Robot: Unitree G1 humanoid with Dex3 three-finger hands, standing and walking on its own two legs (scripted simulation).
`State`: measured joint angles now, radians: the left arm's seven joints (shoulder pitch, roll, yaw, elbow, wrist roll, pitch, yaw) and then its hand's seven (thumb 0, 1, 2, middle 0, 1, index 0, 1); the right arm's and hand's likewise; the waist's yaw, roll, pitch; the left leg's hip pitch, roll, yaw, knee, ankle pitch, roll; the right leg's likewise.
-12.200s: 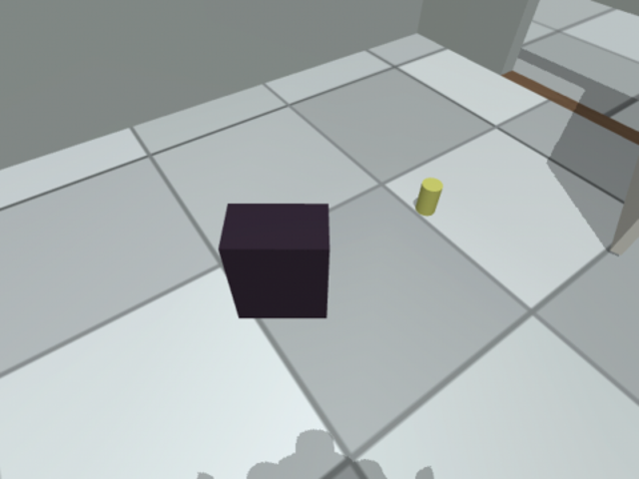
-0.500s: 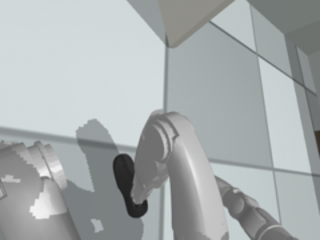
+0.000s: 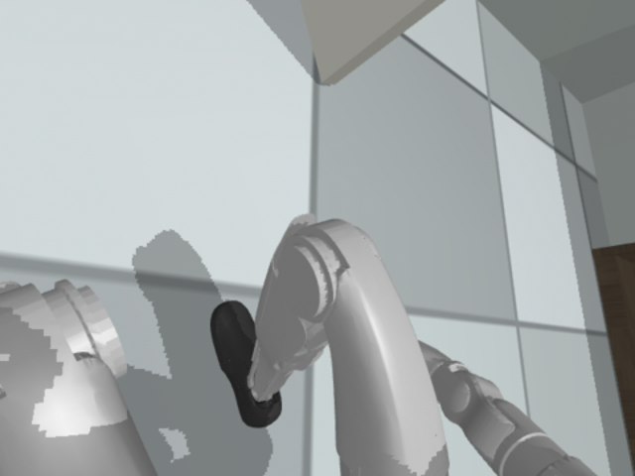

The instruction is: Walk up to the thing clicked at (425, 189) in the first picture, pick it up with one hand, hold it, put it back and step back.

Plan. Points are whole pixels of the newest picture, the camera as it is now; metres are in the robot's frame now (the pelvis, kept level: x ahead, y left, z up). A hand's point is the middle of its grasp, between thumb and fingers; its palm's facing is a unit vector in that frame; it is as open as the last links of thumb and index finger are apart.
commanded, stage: close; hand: left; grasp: from the side
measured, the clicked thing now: out of the picture +0.46 +0.29 -0.21
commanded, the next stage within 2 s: settle in 0.28 s
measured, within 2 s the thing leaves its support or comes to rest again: leaves its support in 0.82 s
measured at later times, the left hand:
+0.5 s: hand out of the picture +0.44 +0.29 -0.18, palm faces +0.37 -0.93 -0.04, open 11.4 cm
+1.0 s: hand out of the picture +0.42 +0.30 -0.13, palm faces +0.36 -0.93 -0.03, open 11.6 cm
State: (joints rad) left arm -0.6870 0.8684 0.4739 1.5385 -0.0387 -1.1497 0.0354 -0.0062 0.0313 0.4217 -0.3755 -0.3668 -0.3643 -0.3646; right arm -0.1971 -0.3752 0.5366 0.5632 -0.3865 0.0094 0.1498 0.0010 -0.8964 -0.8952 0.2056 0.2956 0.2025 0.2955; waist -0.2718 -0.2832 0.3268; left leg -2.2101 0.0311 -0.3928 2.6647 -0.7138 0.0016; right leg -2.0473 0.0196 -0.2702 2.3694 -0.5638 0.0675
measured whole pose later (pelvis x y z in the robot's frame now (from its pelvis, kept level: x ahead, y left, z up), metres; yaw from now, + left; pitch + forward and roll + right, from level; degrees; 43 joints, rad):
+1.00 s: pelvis +0.00 +0.00 +0.02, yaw +2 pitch +16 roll -17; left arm -0.60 0.73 0.44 1.13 -0.04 -0.91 0.01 -0.04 -0.61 0.98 -0.64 -1.02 -0.67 -1.05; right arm -0.11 -0.34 0.41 0.57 -0.32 0.03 0.15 0.00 -0.93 -0.91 0.21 0.30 0.20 0.30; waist -0.22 -0.22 0.24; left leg -2.22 0.03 -0.34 2.59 -0.71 0.00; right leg -2.06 0.00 -0.24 2.33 -0.58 0.05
